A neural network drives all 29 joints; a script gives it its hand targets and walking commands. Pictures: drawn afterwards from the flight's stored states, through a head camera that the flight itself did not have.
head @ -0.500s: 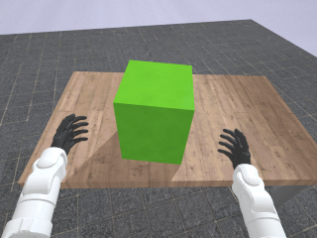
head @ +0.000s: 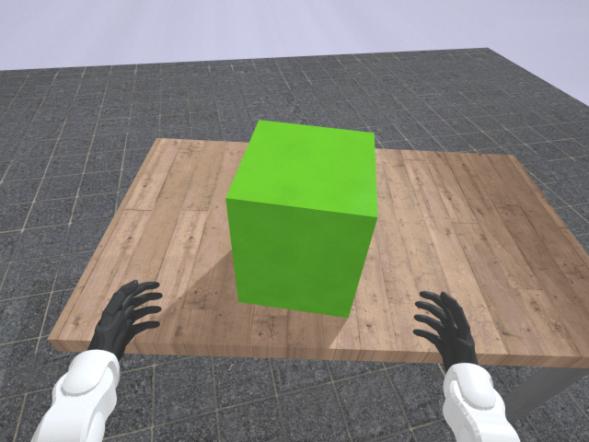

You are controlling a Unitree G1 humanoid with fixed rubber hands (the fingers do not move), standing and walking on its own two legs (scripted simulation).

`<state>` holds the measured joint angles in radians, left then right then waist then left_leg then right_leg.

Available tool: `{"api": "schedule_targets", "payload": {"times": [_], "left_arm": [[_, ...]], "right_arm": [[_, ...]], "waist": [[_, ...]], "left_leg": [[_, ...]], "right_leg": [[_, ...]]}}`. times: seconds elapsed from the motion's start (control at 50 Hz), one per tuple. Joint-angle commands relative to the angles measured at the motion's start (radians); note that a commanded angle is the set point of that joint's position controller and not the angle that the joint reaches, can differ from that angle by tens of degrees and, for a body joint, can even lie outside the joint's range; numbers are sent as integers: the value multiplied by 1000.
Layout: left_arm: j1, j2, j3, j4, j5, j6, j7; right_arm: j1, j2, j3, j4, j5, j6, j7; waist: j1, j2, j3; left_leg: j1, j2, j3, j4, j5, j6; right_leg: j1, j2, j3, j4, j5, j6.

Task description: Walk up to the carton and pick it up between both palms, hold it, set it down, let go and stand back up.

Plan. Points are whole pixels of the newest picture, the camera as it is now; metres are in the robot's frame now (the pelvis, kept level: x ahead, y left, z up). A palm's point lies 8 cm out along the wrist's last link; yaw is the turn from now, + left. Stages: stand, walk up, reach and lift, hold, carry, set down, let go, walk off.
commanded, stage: set down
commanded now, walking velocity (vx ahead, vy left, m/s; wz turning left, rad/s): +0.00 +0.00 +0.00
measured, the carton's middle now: (304, 220) +0.46 -0.01 +0.04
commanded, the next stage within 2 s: let go in 1.44 s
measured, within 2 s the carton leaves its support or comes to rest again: neither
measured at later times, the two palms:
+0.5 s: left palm (118, 398) +0.18 +0.23 -0.02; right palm (454, 398) +0.19 -0.22 -0.03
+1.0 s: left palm (127, 431) +0.15 +0.22 -0.07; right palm (456, 434) +0.16 -0.23 -0.07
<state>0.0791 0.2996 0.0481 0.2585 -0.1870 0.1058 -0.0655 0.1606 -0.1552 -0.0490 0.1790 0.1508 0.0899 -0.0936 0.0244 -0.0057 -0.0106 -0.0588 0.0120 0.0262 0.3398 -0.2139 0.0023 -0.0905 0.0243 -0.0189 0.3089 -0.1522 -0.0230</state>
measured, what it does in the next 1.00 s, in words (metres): stands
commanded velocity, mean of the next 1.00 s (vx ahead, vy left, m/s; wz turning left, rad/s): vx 0.00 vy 0.00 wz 0.00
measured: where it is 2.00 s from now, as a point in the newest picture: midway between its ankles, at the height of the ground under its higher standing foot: outside the picture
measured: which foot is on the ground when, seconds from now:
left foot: down 0.00-1.00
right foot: down 0.00-1.00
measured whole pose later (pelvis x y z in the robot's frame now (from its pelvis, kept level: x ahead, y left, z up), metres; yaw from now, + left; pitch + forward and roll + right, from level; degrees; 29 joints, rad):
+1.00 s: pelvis +0.00 -0.01 +0.00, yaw +0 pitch -5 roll +0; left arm 0.23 0.22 -0.02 0.49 -0.04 0.06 0.00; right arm 0.23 -0.15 -0.05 0.61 -0.01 -0.17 -0.01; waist 0.02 0.01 0.07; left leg -0.04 0.01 0.02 0.36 -0.23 -0.01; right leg -0.08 0.03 -0.02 0.37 -0.19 -0.03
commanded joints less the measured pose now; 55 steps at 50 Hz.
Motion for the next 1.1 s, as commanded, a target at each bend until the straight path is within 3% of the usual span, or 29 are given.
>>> {"api": "schedule_targets", "payload": {"times": [0.0, 0.2, 0.26, 0.46, 0.68, 0.7, 0.74, 1.0, 1.08], "left_arm": [[-104, 96, 34, -146, 9, -34, 10], [14, 83, 9, -125, 27, -73, 19], [28, 74, -1, -109, 31, -78, 22], [69, 62, -30, -71, 66, -117, 40], [107, 34, -39, 5, 113, -103, 64], [117, 31, -41, 39, 121, -97, 64], [97, 25, -40, 39, 124, -89, 62], [64, 17, -30, 123, 160, -73, 75], [48, 19, -28, 149, 163, -55, 80]], "right_arm": [[-90, -67, -28, -124, -21, -36, 9], [-25, -66, -16, -94, -58, -96, 18], [-10, -65, -13, -73, -64, -111, 20], [34, -55, -26, 39, -96, -175, 35], [41, -76, -24, 173, -121, -241, 62], [43, -76, -16, 203, -126, -244, 67], [33, -86, -25, 228, -137, -251, 69], [6, -73, -27, 355, -171, -306, 92], [-2, -85, -27, 388, -176, -311, 95]], "waist": [[-4, 55, -52], [17, 23, -45], [7, 16, -39], [-1, 51, 4], [4, 30, -10], [15, 17, 12], [-4, 16, 9], [-10, 24, 3], [-15, 12, 37]], "left_leg": [[-50, 0, -16, -44, 181, -32], [-44, 8, -9, -33, 216, -27], [-47, 2, -9, -30, 223, -26], [-43, 0, 2, -32, 181, -29], [-26, -3, 14, -12, 194, -30], [-27, 2, 15, -12, 204, -29], [-17, -2, 15, -15, 188, -32], [-4, -6, 29, -12, 181, -33], [-8, -5, 35, -14, 133, -34]], "right_leg": [[34, -20, 67, -57, -24, -27], [59, -15, 51, -49, 19, -27], [55, -20, 51, -47, 35, -28], [46, -27, 42, -40, 22, -26], [48, -31, 25, -12, 72, -18], [38, -28, 23, -16, 71, -18], [29, -29, 19, -21, 63, -12], [27, -25, 6, 4, 80, -4], [3, -29, 1, -3, 27, 3]]}}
